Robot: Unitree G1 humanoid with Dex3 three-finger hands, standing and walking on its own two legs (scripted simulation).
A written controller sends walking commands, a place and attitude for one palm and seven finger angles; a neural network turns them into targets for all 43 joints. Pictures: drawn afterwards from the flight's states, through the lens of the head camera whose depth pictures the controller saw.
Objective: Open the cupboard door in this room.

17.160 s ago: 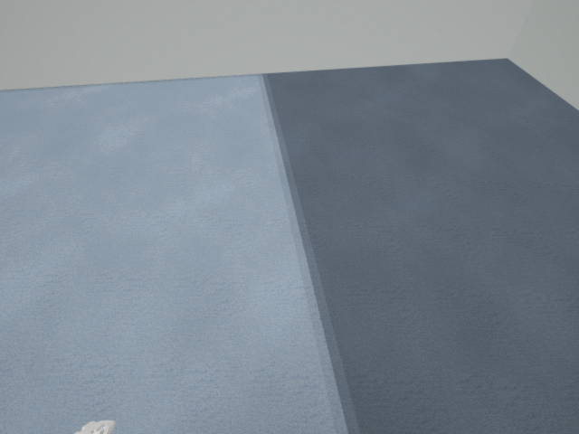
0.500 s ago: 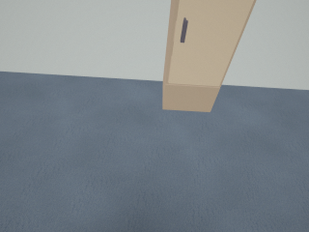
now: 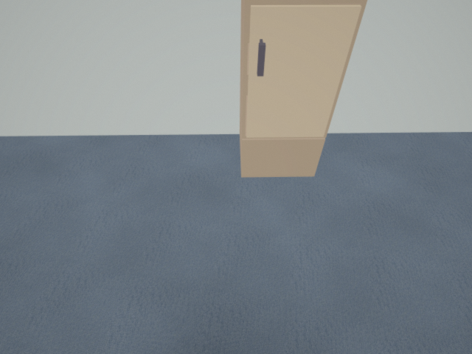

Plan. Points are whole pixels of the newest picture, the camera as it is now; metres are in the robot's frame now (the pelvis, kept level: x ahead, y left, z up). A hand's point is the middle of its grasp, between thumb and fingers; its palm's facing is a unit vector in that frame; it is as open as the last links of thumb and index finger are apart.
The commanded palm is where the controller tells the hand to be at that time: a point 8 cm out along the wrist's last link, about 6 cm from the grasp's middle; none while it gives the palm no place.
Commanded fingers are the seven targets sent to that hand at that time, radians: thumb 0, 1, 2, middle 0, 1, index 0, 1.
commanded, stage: stand and wait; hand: left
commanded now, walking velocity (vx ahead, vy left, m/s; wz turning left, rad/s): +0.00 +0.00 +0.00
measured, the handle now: (260, 57) +1.14 -0.04 -0.03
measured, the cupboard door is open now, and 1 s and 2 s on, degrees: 0 0 0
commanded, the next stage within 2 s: look at it before walking up in 0.28 s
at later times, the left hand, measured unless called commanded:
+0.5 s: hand out of the picture -0.06 +0.13 -0.18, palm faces +0.07 -0.98 -0.17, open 7.4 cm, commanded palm none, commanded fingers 0.00 0.90 0.90 -0.20 -0.30 -0.20 -0.30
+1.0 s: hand out of the picture -0.01 +0.19 -0.17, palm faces +0.03 -0.97 -0.25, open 7.4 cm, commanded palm none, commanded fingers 0.00 0.90 0.90 -0.20 -0.30 -0.20 -0.30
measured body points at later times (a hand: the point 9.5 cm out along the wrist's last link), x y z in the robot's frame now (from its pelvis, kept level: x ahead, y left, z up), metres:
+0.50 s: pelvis -0.01 -0.02 +0.00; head +0.00 -0.02 +0.45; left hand -0.07 +0.18 -0.16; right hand -0.01 -0.23 -0.17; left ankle +0.02 +0.13 -0.74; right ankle -0.08 -0.09 -0.74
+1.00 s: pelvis -0.01 -0.01 +0.00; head +0.01 -0.01 +0.45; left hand -0.01 +0.24 -0.15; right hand +0.02 -0.26 -0.16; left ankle +0.02 +0.13 -0.74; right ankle -0.08 -0.09 -0.74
